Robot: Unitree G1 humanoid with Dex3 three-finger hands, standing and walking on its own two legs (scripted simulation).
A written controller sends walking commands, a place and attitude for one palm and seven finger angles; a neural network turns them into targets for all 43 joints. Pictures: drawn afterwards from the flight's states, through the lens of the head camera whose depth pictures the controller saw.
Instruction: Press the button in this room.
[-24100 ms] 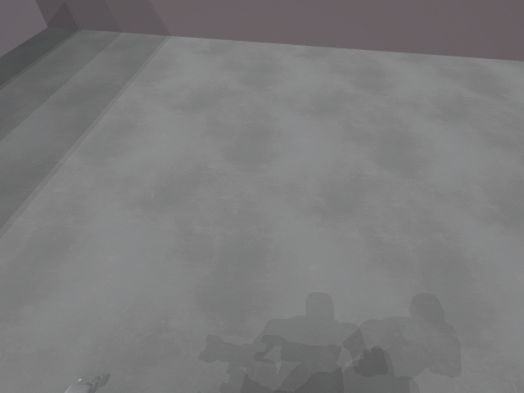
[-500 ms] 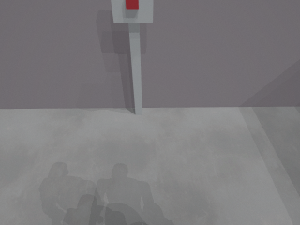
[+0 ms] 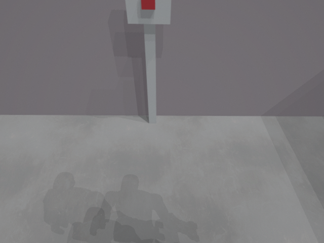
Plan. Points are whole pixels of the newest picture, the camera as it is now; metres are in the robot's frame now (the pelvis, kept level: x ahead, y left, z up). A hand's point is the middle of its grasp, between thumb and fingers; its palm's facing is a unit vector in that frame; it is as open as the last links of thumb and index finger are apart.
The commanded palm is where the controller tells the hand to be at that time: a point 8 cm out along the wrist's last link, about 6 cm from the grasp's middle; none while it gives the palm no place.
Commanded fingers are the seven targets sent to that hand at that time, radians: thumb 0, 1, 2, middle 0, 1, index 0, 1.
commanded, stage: look at it before walking up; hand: left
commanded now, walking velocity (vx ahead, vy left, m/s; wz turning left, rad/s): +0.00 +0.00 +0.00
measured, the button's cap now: (148, 0) +1.07 +0.13 +0.15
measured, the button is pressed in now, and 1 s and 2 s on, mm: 0 0 0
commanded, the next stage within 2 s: walk to a spot facing it in 0.04 s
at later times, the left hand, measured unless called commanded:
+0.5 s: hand out of the picture +0.12 +0.16 -0.18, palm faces -0.14 -0.96 -0.25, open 7.4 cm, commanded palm none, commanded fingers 0.00 0.90 0.90 -0.20 -0.30 -0.20 -0.30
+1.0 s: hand (141, 214) +0.24 +0.08 -0.19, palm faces -0.12 -0.98 -0.16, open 7.3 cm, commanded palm none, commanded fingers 0.00 0.90 0.90 -0.20 -0.30 -0.20 -0.30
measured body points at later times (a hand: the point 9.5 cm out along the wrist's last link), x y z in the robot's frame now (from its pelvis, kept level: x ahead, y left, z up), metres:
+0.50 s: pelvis +0.06 -0.04 -0.02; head +0.08 -0.08 +0.42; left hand +0.12 +0.21 -0.16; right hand +0.02 -0.29 -0.19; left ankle -0.04 +0.10 -0.75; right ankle +0.09 -0.16 -0.74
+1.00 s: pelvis +0.25 -0.08 -0.02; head +0.28 -0.08 +0.43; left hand +0.25 +0.13 -0.18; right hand +0.30 -0.32 -0.16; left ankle +0.37 +0.01 -0.74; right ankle +0.11 -0.17 -0.75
